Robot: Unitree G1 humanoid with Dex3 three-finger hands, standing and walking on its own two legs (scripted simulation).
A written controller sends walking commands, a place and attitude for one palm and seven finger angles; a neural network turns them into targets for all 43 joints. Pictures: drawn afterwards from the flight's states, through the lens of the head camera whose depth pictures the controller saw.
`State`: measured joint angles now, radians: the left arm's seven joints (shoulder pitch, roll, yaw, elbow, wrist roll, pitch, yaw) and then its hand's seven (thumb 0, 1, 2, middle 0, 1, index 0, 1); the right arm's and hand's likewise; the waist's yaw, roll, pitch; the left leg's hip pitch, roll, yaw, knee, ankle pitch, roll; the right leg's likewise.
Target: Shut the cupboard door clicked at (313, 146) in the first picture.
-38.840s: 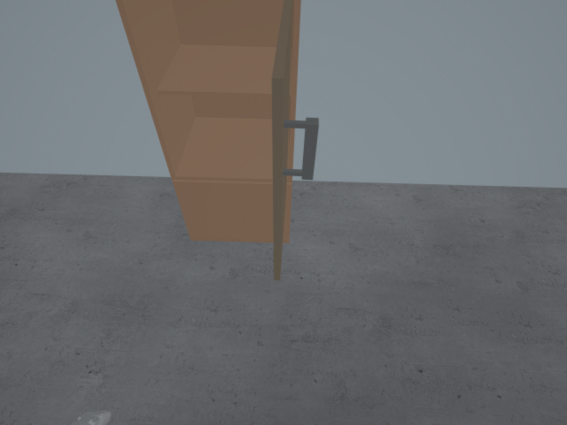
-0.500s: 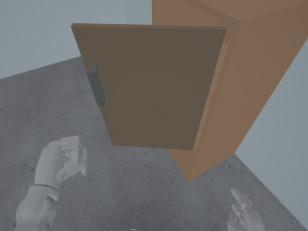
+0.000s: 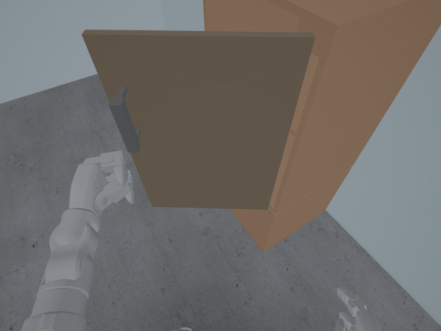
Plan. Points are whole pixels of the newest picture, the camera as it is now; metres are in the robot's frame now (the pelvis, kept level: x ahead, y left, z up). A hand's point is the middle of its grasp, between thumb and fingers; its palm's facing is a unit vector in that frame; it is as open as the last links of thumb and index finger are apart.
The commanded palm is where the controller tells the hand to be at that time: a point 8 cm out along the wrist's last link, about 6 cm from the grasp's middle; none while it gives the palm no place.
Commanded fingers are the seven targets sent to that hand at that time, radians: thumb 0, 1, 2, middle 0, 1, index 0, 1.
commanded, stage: bring the fist close to the handle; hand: left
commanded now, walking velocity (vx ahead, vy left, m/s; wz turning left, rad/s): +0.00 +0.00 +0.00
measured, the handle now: (128, 120) +0.50 +0.23 +0.09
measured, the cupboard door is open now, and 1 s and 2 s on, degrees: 56 56 42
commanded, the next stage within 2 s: push the door shut along its arc in 0.72 s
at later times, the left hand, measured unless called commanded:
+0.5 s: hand (141, 152) +0.41 +0.18 +0.09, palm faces +0.01 -1.00 -0.01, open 3.1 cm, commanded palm +0.37 +0.23 +0.09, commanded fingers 0.00 0.90 0.90 -1.30 -1.50 -1.30 -1.50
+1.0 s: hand (138, 153) +0.41 +0.18 +0.09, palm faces -0.01 -1.00 -0.02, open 3.1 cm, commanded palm +0.40 +0.23 +0.09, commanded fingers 0.00 0.90 0.90 -1.30 -1.50 -1.30 -1.50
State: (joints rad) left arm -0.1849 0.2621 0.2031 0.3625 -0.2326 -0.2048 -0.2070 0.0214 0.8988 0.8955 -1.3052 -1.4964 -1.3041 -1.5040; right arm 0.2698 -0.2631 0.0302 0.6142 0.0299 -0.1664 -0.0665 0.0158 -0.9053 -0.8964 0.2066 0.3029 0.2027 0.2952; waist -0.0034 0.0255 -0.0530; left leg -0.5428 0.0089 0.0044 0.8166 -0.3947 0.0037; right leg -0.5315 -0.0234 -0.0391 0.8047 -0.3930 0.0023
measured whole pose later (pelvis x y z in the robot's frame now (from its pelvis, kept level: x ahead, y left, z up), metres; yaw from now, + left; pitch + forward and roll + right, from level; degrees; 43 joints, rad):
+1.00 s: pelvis -0.01 +0.00 +0.00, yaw -1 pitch +10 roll -1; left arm -0.58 0.33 0.27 0.85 -0.19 -0.31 -0.24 0.02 0.90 0.90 -1.31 -1.50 -1.31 -1.50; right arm 0.29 -0.26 0.02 0.62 0.03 -0.05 -0.05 0.01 -0.91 -0.90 0.21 0.30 0.20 0.30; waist -0.05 0.02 -0.07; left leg -0.63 0.02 0.01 0.84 -0.39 0.01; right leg -0.62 -0.01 -0.03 0.82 -0.37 0.00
